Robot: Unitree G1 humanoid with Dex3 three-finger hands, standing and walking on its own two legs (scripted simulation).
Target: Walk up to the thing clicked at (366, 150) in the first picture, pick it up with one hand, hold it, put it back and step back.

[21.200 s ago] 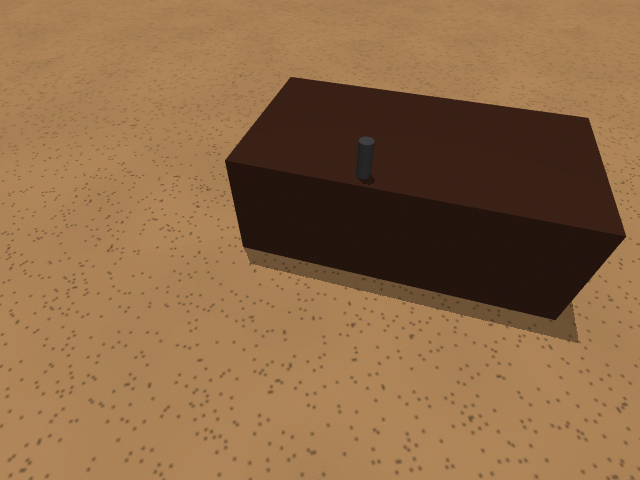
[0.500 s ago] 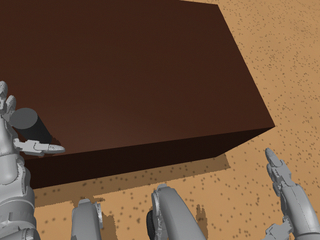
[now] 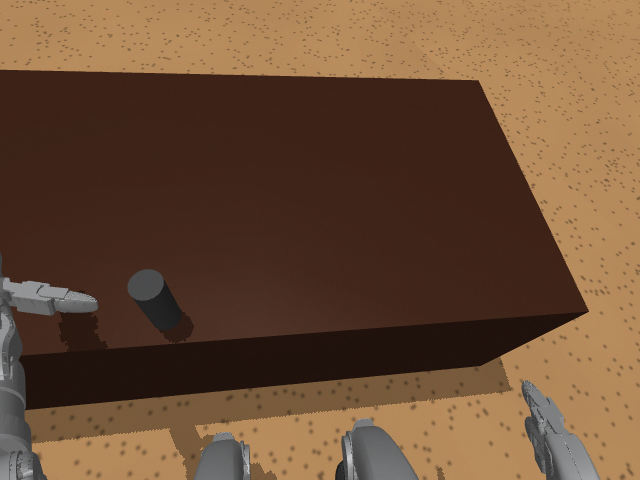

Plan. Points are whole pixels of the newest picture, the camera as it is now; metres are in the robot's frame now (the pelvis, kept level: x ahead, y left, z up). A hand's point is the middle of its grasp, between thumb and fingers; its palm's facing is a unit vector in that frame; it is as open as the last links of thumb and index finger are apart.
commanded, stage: home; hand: left
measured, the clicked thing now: (157, 302) +0.42 +0.21 -0.15
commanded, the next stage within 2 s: none
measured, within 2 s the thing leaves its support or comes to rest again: neither
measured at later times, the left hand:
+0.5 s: hand (94, 378) +0.27 +0.22 +0.00, palm faces +0.19 -0.94 -0.29, open 17.2 cm
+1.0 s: hand (140, 458) +0.19 +0.17 +0.01, palm faces +0.14 -0.96 -0.25, open 17.5 cm
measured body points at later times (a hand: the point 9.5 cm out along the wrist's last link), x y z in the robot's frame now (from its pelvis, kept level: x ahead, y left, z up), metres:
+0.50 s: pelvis +0.02 -0.01 +0.06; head +0.07 +0.01 +0.51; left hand +0.26 +0.27 +0.02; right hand +0.19 -0.23 +0.02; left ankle +0.03 +0.12 -0.63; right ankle +0.04 -0.15 -0.63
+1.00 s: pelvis +0.02 -0.02 +0.06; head +0.05 -0.02 +0.51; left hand +0.18 +0.22 +0.03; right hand +0.19 -0.24 +0.02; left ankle +0.03 +0.12 -0.63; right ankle +0.04 -0.15 -0.63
